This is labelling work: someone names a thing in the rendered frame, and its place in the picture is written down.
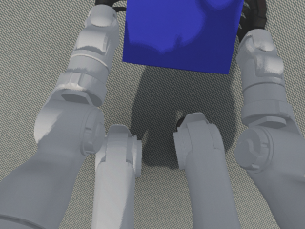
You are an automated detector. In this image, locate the robot left hand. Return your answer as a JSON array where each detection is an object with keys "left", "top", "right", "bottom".
[{"left": 95, "top": 0, "right": 127, "bottom": 13}]

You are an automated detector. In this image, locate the robot right hand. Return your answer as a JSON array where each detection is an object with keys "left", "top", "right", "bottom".
[{"left": 236, "top": 0, "right": 267, "bottom": 43}]

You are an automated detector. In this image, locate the robot right shin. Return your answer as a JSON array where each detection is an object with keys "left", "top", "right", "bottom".
[{"left": 180, "top": 112, "right": 225, "bottom": 156}]

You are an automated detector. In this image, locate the carton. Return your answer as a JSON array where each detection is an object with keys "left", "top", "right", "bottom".
[{"left": 122, "top": 0, "right": 244, "bottom": 74}]

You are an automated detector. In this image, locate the right robot upper arm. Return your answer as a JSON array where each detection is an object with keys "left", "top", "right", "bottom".
[{"left": 234, "top": 125, "right": 305, "bottom": 229}]

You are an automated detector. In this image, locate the left robot upper arm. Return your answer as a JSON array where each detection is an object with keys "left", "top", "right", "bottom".
[{"left": 0, "top": 99, "right": 106, "bottom": 229}]

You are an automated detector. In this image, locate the left robot thigh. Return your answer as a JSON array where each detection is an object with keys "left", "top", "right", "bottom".
[{"left": 91, "top": 133, "right": 142, "bottom": 229}]

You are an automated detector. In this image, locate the left robot forearm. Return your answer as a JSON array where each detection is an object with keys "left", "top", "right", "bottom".
[{"left": 34, "top": 4, "right": 120, "bottom": 142}]

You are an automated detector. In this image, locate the right robot forearm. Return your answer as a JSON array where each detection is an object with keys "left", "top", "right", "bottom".
[{"left": 235, "top": 29, "right": 305, "bottom": 140}]

